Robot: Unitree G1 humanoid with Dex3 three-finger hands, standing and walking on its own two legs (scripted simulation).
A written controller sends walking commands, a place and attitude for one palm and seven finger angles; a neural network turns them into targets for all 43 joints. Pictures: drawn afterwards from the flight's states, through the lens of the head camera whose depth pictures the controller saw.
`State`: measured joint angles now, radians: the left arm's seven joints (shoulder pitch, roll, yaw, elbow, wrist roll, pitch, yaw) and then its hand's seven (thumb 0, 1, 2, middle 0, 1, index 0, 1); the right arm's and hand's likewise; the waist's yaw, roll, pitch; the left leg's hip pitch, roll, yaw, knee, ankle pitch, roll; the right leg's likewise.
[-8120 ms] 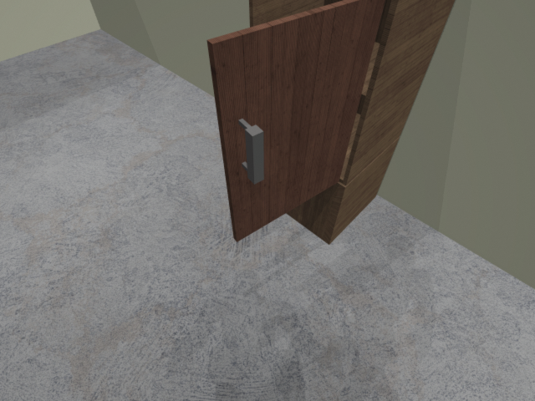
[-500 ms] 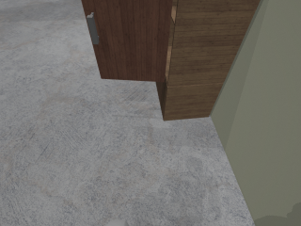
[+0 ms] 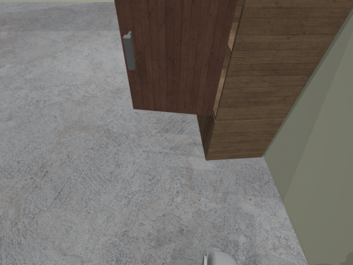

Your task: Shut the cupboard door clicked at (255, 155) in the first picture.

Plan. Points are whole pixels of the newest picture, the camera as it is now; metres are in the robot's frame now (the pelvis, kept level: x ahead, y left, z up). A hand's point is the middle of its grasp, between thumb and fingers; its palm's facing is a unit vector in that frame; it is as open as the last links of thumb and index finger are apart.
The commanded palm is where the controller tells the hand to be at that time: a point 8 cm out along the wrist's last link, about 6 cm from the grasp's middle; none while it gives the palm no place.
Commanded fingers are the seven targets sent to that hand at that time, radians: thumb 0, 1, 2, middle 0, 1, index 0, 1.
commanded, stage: take the last steps up to it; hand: left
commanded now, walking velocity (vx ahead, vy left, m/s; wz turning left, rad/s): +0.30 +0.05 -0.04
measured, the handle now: (130, 50) +0.88 +0.22 +0.01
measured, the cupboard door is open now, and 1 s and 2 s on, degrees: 80 80 80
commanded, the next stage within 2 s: come to a stop and stand still in 0.82 s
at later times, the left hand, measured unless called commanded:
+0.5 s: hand (104, 255) +0.17 +0.19 -0.17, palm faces +0.11 -0.97 -0.19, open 7.2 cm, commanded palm none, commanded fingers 0.00 0.90 0.90 -0.20 -0.30 -0.20 -0.30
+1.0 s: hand (114, 164) +0.45 +0.23 -0.17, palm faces -0.01 -0.98 -0.21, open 7.3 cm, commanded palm none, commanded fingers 0.00 0.90 0.90 -0.20 -0.30 -0.20 -0.30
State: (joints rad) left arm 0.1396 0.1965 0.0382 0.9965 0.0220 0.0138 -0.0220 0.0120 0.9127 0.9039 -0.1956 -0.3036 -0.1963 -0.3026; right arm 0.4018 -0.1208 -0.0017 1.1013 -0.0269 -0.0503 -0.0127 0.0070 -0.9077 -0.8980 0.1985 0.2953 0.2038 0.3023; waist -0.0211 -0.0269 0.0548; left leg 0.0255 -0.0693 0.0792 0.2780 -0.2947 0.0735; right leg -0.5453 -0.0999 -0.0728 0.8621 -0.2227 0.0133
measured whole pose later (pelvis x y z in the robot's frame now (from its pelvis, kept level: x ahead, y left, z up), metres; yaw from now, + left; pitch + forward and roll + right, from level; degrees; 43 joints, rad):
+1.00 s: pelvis +0.35 +0.05 -0.01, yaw -1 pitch +0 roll +1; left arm 0.15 0.19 0.05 1.00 0.02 -0.03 0.00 0.01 0.92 0.90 -0.20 -0.30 -0.20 -0.30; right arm 0.34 -0.17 -0.02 1.12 -0.02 -0.02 -0.01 0.00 -0.92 -0.90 0.20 0.30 0.20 0.30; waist -0.02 -0.01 0.06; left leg -0.13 0.00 0.15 0.54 -0.39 0.02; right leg -0.33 -0.06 -0.08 0.57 -0.21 -0.03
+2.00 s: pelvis +0.33 +0.07 +0.00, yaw -3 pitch -1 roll +0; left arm 0.26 0.25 0.00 0.96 0.02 0.00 0.02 0.01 0.91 0.90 -0.20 -0.30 -0.20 -0.30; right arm 0.22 -0.24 0.00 0.97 -0.03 0.01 0.01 0.01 -0.91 -0.90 0.20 0.30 0.20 0.30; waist 0.00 0.02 0.02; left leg -0.26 -0.03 0.04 0.46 -0.20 0.05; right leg -0.25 0.00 0.02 0.48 -0.24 0.00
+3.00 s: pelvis +0.39 +0.08 +0.00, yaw -3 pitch -1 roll +0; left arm 0.17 0.28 -0.01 1.06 0.01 0.00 0.02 0.01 0.91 0.90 -0.20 -0.30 -0.20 -0.30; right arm 0.13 -0.26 0.02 1.10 -0.01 -0.02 -0.01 0.01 -0.91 -0.90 0.20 0.30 0.20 0.30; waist 0.00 -0.02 0.04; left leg -0.12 -0.06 0.05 0.39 -0.26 0.07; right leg -0.13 -0.02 0.03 0.41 -0.27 0.03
